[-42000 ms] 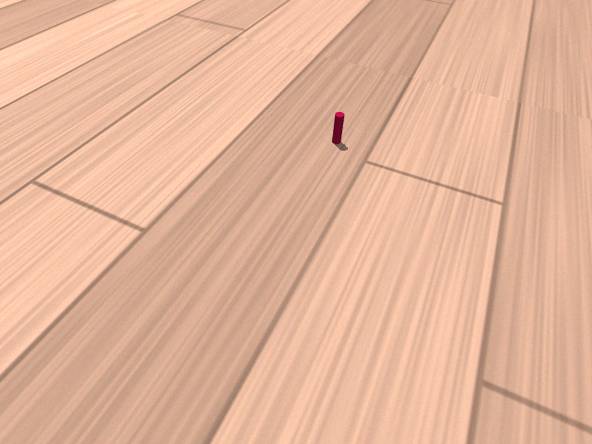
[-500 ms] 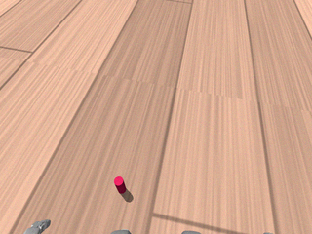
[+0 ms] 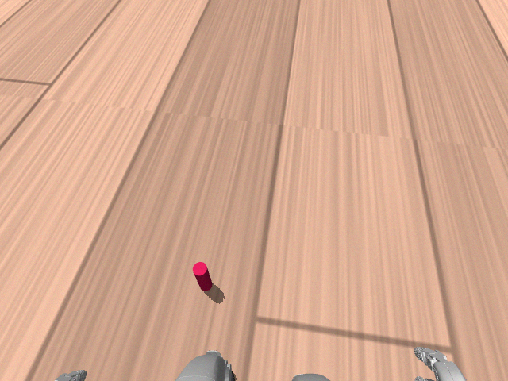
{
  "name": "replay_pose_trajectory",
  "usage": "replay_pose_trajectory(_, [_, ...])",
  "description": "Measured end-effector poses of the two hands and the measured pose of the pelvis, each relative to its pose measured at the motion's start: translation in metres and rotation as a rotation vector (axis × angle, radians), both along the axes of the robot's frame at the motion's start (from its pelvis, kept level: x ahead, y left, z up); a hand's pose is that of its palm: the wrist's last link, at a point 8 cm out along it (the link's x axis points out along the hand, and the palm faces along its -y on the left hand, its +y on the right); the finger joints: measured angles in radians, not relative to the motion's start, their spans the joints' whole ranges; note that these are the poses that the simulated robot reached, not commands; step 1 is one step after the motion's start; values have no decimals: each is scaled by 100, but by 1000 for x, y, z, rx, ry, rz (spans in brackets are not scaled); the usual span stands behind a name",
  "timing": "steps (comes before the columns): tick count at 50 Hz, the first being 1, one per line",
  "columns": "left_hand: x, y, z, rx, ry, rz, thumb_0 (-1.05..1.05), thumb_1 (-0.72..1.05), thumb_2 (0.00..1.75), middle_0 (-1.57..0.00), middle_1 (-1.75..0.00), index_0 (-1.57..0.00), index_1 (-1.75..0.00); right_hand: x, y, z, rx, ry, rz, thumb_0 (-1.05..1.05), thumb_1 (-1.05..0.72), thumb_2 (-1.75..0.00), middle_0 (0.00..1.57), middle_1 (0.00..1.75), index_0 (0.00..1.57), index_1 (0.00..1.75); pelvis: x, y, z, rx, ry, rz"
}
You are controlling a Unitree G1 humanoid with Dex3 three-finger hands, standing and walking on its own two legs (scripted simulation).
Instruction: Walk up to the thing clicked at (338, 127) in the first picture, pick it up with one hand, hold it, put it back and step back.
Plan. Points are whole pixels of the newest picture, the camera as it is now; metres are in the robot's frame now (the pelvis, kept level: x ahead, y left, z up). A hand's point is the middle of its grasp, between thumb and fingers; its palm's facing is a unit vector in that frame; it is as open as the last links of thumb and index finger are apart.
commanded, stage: step back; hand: left
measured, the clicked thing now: (203, 277) +0.50 +0.18 -0.66
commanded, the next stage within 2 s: none
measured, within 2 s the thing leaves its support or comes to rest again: neither
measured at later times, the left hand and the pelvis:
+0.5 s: hand out of the picture -0.02 +0.29 -0.14, palm faces +0.02 -0.93 -0.37, open 7.4 cm; pelvis -0.13 +0.02 +0.01, yaw +1 degrees
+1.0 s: hand out of the picture -0.18 +0.27 -0.14, palm faces +0.04 -0.91 -0.42, open 7.4 cm; pelvis -0.30 +0.00 +0.00, yaw +4 degrees
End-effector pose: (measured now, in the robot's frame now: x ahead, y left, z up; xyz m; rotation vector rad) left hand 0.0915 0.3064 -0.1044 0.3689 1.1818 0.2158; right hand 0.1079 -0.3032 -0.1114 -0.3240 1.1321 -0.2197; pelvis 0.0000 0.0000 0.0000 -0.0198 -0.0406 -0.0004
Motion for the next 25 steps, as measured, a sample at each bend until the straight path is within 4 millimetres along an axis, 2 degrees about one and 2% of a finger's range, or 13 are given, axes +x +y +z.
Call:
replay_pose_trajectory(4, [-26, 1, 13, 9, -12, 28, 1, 90, 90, -20, -30, -21, -30, -18, -2, 6, 0, 18, 11, 1, -90, -90, 21, 30, 20, 30, -16, 2, 8, 29, 3, 4])
replay_pose_trajectory(8, [-38, 9, 19, 22, -52, 33, 1, 90, 90, -20, -30, -21, -30, -41, -2, 10, -26, 49, 37, 1, -90, -90, 21, 30, 20, 30, -34, 7, 11, 32, 14, 25])
replay_pose_trajectory(13, [-49, 27, 8, 13, -117, 30, 1, 90, 90, -20, -30, -21, -30, -71, 6, 9, -71, 75, 71, 1, -90, -90, 21, 30, 20, 30, -63, 20, 0, 20, 11, 70])
replay_pose_trajectory(16, [-64, 35, 1, -2, -110, 41, 1, 90, 90, -20, -30, -21, -30, -91, 17, 15, -69, 79, 75, 1, -90, -90, 21, 30, 20, 30, -82, 25, 1, 30, -6, 54])
replay_pose_trajectory(20, [-87, 35, 2, -16, -82, 52, 1, 90, 90, -20, -30, -21, -30, -112, 24, 28, -66, 56, 72, 1, -90, -90, 21, 30, 20, 30, -102, 25, 10, 2, 3, 47])
replay_pose_trajectory(25, [-125, 30, 1, -20, -47, 34, 1, 90, 90, -20, -30, -21, -30, -131, 22, 34, -73, -2, 62, 1, -90, -90, 21, 30, 20, 30, -131, 21, 12, -8, 7, 16])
